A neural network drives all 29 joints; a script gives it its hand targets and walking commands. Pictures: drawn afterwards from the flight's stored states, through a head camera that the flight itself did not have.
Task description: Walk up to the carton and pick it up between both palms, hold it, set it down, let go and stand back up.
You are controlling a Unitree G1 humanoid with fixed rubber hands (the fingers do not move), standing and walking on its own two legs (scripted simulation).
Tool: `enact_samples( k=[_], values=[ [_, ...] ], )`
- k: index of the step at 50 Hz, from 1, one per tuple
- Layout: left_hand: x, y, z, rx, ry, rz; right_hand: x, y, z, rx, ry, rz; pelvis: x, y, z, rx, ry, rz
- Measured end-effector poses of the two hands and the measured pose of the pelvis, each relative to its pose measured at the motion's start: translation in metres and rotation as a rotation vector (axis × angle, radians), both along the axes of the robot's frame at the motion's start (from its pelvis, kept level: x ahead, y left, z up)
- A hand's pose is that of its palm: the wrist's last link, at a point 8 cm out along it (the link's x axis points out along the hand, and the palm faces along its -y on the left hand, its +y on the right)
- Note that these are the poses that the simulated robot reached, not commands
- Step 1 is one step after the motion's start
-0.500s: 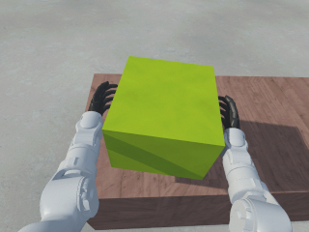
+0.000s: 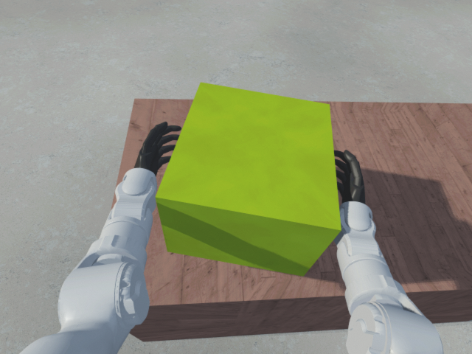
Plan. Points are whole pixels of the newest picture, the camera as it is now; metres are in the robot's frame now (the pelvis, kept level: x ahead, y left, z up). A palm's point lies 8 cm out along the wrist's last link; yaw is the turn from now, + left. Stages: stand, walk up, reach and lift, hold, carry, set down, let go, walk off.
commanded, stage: set down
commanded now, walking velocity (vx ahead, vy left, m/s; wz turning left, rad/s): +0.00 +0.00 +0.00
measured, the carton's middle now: (250, 176) +0.44 -0.05 +0.00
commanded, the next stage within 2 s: none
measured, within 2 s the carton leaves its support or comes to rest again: rests again in 1.94 s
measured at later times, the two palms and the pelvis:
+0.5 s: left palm (157, 182) +0.46 +0.13 -0.03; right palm (332, 216) +0.36 -0.21 -0.03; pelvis +0.01 +0.01 +0.00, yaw -1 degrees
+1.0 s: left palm (157, 195) +0.45 +0.14 -0.06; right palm (330, 227) +0.34 -0.21 -0.05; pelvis -0.01 +0.02 -0.01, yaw -2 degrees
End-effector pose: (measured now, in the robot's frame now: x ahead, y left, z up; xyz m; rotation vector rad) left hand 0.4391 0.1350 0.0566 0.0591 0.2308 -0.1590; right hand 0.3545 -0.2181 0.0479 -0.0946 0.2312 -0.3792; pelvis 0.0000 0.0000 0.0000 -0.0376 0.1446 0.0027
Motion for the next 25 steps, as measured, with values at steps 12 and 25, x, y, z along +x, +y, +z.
enact_samples(
  k=[12, 25],
  values=[
    [0.013, 0.000, -0.032, 0.007, 0.041, -0.022, 0.005, 0.002, -0.030, -0.011, 0.046, -0.017, 0.007, 0.004, -0.001, -0.005, 0.078, -0.004],
    [0.025, 0.000, -0.089, -0.013, 0.069, -0.053, 0.002, 0.005, -0.079, -0.038, 0.076, -0.053, 0.010, 0.012, -0.004, -0.016, 0.280, -0.015]
  ],
)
